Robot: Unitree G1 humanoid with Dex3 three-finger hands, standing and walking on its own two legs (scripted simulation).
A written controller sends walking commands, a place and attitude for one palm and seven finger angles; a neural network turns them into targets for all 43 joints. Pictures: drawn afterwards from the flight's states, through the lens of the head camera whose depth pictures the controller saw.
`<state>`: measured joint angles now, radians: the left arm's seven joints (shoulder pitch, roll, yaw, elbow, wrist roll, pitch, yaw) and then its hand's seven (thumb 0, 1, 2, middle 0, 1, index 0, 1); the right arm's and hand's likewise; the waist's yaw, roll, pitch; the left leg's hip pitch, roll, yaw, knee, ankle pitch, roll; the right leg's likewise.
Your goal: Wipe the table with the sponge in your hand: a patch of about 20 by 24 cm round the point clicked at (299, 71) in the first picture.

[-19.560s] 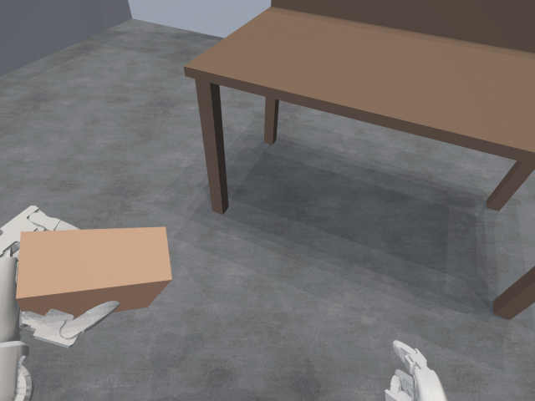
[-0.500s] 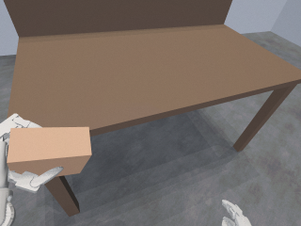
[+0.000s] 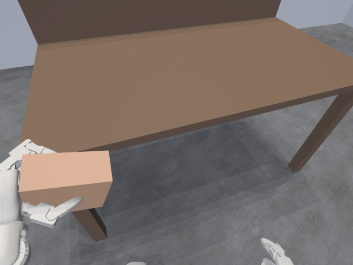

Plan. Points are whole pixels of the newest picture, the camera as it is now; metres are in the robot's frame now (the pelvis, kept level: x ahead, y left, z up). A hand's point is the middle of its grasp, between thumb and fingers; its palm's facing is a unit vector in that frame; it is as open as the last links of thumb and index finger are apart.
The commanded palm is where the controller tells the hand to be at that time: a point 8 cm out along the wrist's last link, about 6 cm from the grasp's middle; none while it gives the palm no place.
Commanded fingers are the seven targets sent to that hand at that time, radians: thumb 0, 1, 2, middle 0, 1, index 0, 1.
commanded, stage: come to a stop and stand still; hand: left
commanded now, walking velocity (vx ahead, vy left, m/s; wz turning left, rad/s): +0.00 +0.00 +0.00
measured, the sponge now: (82, 183) +0.23 +0.21 +0.11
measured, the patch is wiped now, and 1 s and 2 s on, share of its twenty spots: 0.00 0.00 0.00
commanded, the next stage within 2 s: look again from close up in 0.14 s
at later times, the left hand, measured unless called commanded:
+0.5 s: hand (54, 159) +0.26 +0.25 +0.15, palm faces +0.41 -0.84 -0.36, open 10.3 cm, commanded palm +0.20 +0.29 +0.18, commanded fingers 0.00 0.10 1.30 -1.20 -1.60 -1.20 -1.60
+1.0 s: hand (63, 137) +0.30 +0.25 +0.16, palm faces +0.43 -0.84 -0.34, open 10.3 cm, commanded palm +0.24 +0.29 +0.18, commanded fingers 0.00 0.10 1.30 -1.20 -1.60 -1.20 -1.60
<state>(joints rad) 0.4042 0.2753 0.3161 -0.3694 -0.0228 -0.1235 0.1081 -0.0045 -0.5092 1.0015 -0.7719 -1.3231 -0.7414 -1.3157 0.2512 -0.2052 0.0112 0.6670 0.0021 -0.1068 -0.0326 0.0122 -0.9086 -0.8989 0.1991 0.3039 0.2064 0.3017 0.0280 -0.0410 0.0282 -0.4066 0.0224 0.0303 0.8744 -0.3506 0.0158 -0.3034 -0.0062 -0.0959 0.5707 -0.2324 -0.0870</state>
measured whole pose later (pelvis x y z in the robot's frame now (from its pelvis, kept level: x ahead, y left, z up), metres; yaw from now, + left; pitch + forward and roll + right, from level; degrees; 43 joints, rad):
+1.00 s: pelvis +0.08 +0.00 -0.01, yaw +1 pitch +0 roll -2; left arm 0.41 0.35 0.33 -0.50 -0.05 -0.13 0.15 -0.01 -0.51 1.00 -0.77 -1.32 -0.74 -1.31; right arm 0.24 -0.19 0.02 0.60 0.02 -0.06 -0.05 0.01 -0.91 -0.90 0.20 0.30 0.21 0.30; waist 0.02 0.01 0.02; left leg -0.26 0.06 -0.04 0.69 -0.41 -0.01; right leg -0.22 0.06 -0.13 0.57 -0.36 -0.08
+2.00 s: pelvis +0.25 -0.16 -0.01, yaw +0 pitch -1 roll -1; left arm 0.48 0.45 0.45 -0.59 -0.05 -0.20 0.14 0.00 -0.51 1.00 -0.77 -1.32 -0.73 -1.32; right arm 0.22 -0.17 0.01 0.54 0.02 -0.10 -0.02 0.01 -0.91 -0.90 0.20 0.30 0.20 0.30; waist 0.02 0.03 0.05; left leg -0.32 0.15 0.05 0.69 -0.35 -0.04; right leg -0.35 -0.02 -0.09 0.62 -0.29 -0.02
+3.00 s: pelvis +0.28 -0.14 +0.01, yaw +0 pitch +0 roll -1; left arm 0.47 0.35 0.32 -0.47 -0.04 -0.11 0.16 0.00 -0.51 1.00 -0.76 -1.32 -0.73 -1.32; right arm 0.22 -0.18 0.05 0.61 0.01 -0.10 -0.06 0.01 -0.91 -0.90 0.20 0.30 0.21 0.30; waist 0.02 0.01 0.02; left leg -0.25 0.02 0.08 0.43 -0.18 0.03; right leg -0.19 -0.02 -0.09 0.38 -0.18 0.01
